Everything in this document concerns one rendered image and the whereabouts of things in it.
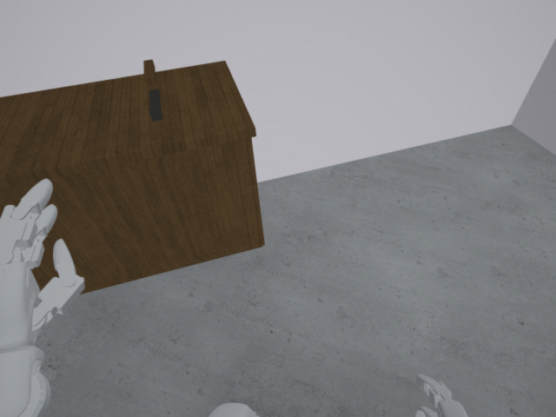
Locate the right robot hand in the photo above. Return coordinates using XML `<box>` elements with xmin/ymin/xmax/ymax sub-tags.
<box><xmin>415</xmin><ymin>374</ymin><xmax>468</xmax><ymax>417</ymax></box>

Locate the left robot hand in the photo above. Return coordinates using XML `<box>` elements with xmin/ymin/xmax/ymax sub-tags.
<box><xmin>0</xmin><ymin>179</ymin><xmax>85</xmax><ymax>350</ymax></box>

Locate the tap lever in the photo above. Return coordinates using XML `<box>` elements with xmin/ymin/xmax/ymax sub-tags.
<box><xmin>149</xmin><ymin>89</ymin><xmax>162</xmax><ymax>122</ymax></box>

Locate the counter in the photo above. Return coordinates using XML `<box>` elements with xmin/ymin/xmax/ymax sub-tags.
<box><xmin>0</xmin><ymin>59</ymin><xmax>265</xmax><ymax>295</ymax></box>

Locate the robot left forearm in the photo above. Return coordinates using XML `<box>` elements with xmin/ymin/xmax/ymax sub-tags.
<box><xmin>0</xmin><ymin>346</ymin><xmax>50</xmax><ymax>417</ymax></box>

